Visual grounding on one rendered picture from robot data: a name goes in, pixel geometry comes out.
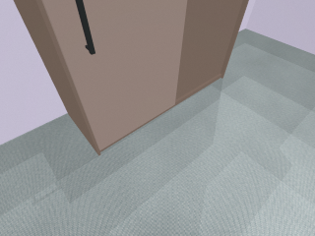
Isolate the handle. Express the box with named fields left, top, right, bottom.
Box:
left=75, top=0, right=95, bottom=55

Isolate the wardrobe door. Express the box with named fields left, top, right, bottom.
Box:
left=175, top=0, right=243, bottom=99
left=41, top=0, right=187, bottom=150

